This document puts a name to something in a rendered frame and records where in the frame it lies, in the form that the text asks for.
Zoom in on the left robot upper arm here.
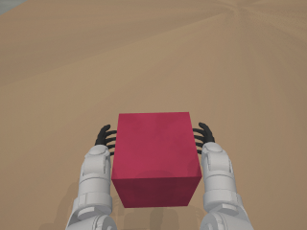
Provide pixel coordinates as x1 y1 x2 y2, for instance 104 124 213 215
66 214 118 230

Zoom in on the carton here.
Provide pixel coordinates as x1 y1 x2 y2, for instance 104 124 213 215
111 112 202 208

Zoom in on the robot right hand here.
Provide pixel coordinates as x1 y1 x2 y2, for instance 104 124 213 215
192 122 215 154

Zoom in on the right robot forearm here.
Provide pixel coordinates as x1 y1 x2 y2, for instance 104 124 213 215
201 142 252 226

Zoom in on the robot left hand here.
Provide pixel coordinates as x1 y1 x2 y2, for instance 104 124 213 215
94 125 117 156

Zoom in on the right robot upper arm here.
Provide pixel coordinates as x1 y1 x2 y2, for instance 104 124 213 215
200 211 254 230

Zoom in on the left robot forearm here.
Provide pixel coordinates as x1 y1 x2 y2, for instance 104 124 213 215
65 145 113 230

